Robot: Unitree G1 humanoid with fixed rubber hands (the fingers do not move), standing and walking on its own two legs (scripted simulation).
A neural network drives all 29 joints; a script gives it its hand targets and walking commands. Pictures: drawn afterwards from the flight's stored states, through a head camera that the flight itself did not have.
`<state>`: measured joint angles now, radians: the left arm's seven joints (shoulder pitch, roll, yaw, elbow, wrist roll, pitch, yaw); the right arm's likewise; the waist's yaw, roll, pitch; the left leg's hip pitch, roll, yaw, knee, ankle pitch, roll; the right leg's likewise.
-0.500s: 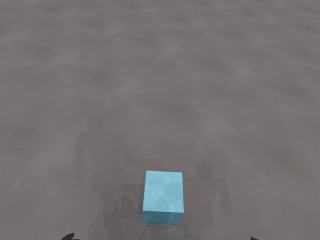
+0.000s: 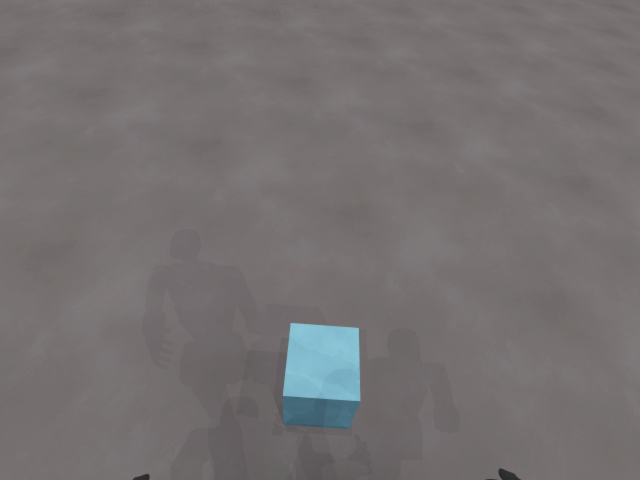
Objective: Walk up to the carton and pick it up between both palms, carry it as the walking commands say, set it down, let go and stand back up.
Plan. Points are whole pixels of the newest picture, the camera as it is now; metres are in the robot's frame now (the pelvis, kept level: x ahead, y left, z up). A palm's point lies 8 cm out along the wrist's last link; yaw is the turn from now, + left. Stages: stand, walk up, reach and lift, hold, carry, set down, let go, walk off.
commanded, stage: walk up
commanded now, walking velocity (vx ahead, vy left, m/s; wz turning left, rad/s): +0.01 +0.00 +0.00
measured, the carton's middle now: (320, 377) +0.50 -0.03 -0.65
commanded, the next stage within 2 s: none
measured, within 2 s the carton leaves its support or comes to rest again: neither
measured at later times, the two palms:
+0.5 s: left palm out of the picture +0.01 +0.22 -0.10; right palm (521, 456) +0.18 -0.29 -0.11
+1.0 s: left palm out of the picture +0.11 +0.22 -0.13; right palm out of the picture +0.13 -0.29 -0.11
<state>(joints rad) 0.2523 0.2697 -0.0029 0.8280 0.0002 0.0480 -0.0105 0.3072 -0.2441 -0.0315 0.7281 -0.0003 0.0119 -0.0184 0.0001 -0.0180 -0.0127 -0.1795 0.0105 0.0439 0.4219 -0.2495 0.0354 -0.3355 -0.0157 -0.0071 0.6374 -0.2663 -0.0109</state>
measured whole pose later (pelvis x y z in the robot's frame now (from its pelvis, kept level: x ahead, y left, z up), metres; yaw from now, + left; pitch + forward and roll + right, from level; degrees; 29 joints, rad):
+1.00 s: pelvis +0.03 -0.03 -0.01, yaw -2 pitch -2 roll -1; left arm 0.24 0.25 0.00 0.83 0.00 0.08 0.02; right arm 0.23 -0.24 -0.03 0.73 0.00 0.04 -0.03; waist 0.00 0.02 0.06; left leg -0.29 0.04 0.05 0.46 -0.14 0.03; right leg -0.31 0.00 -0.01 0.83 -0.47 0.01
